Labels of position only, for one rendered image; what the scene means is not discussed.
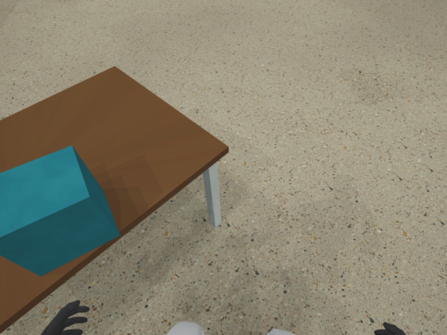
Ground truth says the table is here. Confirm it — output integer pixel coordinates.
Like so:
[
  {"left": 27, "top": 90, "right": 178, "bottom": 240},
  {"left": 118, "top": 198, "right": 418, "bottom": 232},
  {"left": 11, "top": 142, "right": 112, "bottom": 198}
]
[{"left": 0, "top": 66, "right": 229, "bottom": 333}]

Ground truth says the carton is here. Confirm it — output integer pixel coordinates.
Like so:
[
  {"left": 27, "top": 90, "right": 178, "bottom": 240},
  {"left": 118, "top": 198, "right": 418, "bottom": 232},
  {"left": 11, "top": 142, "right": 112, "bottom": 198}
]
[{"left": 0, "top": 145, "right": 121, "bottom": 276}]

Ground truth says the robot left hand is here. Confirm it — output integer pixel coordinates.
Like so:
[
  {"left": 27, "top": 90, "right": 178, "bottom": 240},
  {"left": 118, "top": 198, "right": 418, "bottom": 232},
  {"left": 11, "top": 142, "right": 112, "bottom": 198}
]
[{"left": 41, "top": 300, "right": 90, "bottom": 335}]

